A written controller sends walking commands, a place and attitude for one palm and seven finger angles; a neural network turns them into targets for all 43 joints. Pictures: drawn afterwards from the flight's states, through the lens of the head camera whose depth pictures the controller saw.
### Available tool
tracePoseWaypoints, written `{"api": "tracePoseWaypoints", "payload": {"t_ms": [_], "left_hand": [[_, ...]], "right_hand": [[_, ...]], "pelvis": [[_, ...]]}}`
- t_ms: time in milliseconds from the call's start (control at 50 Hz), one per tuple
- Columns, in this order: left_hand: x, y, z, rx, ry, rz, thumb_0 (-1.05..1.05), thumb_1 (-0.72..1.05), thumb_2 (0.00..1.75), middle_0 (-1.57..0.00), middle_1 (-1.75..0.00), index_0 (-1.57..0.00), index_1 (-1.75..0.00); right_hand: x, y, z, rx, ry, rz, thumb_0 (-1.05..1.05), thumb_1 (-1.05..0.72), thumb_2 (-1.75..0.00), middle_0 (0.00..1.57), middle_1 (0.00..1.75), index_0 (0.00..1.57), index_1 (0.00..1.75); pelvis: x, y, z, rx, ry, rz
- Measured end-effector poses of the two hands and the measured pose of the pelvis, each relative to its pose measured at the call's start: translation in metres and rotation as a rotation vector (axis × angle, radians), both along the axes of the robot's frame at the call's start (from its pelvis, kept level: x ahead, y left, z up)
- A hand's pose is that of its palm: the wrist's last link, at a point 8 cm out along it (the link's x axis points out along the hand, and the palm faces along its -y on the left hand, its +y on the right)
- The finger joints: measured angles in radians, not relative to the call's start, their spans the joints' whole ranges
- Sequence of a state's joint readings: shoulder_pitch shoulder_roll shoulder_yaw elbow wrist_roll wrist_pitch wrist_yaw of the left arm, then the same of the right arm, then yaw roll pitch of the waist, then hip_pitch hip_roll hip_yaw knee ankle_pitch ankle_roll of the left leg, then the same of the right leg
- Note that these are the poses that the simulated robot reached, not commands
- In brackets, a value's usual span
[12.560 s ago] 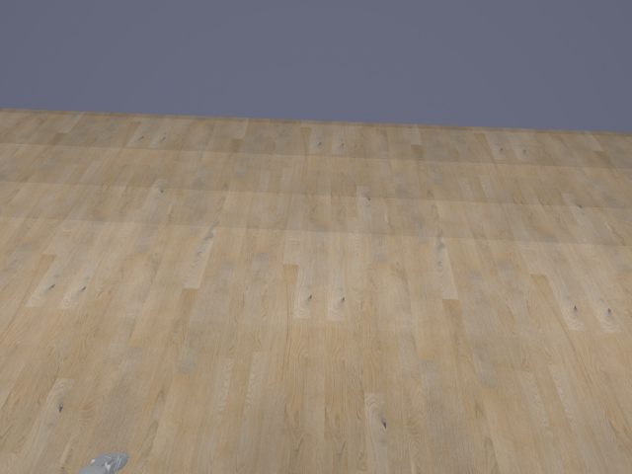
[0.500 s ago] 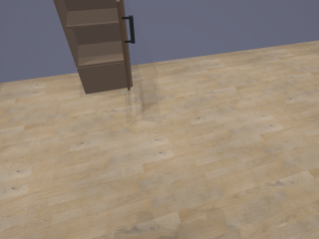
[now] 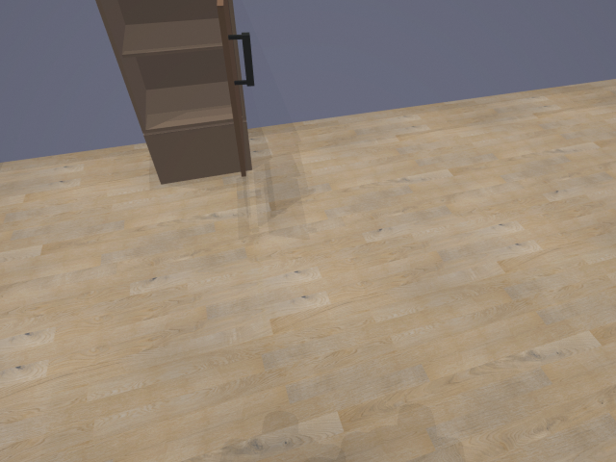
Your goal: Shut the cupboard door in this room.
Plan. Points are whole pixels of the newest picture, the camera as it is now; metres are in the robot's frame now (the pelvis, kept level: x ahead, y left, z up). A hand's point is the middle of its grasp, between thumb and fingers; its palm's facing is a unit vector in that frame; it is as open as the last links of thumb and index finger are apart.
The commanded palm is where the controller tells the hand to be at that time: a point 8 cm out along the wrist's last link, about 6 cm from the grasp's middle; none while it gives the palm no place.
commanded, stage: look at it before walking up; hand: left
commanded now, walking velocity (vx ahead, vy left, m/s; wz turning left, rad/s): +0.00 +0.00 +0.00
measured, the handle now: (241, 60) +1.22 +0.29 -0.03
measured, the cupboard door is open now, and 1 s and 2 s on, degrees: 83 83 83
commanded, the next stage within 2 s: walk around to get in front in 0.08 s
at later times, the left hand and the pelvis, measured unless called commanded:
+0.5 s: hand out of the picture +0.03 +0.18 -0.19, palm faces -0.06 -0.97 -0.23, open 7.4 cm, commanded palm none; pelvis -0.01 -0.01 -0.02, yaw -7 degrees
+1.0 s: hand out of the picture +0.11 +0.17 -0.16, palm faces -0.24 -0.95 -0.21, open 7.4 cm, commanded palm none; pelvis +0.06 -0.01 +0.00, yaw -20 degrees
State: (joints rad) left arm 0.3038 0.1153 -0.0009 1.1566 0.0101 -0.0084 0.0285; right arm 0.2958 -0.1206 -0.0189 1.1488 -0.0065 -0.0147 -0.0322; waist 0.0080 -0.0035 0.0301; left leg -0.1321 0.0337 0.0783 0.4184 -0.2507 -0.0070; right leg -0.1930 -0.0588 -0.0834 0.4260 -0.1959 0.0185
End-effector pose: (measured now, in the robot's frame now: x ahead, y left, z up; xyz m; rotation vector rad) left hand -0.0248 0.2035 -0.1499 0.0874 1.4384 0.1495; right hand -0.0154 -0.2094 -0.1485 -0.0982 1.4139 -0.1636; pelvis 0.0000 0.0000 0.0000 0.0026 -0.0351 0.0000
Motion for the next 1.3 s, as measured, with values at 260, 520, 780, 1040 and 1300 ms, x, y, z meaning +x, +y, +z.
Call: {"api": "tracePoseWaypoints", "payload": {"t_ms": [260, 520, 780, 1040, 1300], "left_hand": [[0.009, 0.013, 0.004, 0.041, -0.014, -0.012, 0.01, 0.91, 0.90, -0.20, -0.30, -0.20, -0.30], [0.061, 0.028, -0.003, 0.089, -0.043, -0.125, 0.01, 0.91, 0.90, -0.20, -0.30, -0.20, -0.30], [0.117, -0.003, 0.024, 0.101, -0.147, -0.249, 0.01, 0.91, 0.90, -0.20, -0.30, -0.20, -0.30], [0.157, 0.029, 0.012, 0.051, -0.050, -0.319, 0.01, 0.90, 0.90, -0.20, -0.30, -0.21, -0.30], [0.362, 0.017, 0.010, 0.017, -0.187, -0.568, 0.01, 0.91, 0.90, -0.19, -0.30, -0.20, -0.30]], "right_hand": [[0.006, -0.015, 0.000, -0.020, -0.003, 0.004, 0.00, -0.91, -0.90, 0.19, 0.30, 0.20, 0.30], [0.006, -0.039, -0.015, -0.050, -0.061, -0.114, 0.00, -0.91, -0.90, 0.20, 0.30, 0.20, 0.30], [0.059, -0.092, 0.003, -0.078, -0.200, -0.139, 0.01, -0.91, -0.90, 0.19, 0.30, 0.20, 0.30], [0.143, -0.080, 0.038, -0.160, -0.347, -0.182, 0.01, -0.91, -0.90, 0.19, 0.30, 0.20, 0.30], [0.077, 0.000, 0.033, -0.155, -0.130, -0.480, 0.00, -0.91, -0.90, 0.20, 0.30, 0.20, 0.30]], "pelvis": [[0.000, -0.005, -0.001, 0.000, 0.004, -0.011], [-0.008, -0.013, -0.018, 0.025, 0.029, -0.134], [0.007, -0.034, -0.004, 0.029, 0.051, -0.245], [0.074, -0.004, -0.001, 0.008, 0.057, -0.373], [0.163, 0.009, 0.003, -0.031, 0.040, -0.564]]}}
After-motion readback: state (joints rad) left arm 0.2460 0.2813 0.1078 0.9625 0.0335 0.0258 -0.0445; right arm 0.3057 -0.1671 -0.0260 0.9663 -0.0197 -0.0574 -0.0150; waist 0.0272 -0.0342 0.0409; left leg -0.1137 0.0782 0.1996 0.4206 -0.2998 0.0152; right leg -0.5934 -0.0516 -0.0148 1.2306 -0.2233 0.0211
